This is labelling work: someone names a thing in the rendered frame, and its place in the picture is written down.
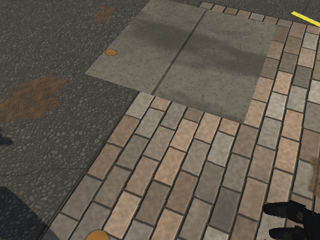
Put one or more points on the robot right hand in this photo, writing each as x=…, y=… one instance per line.
x=297, y=213

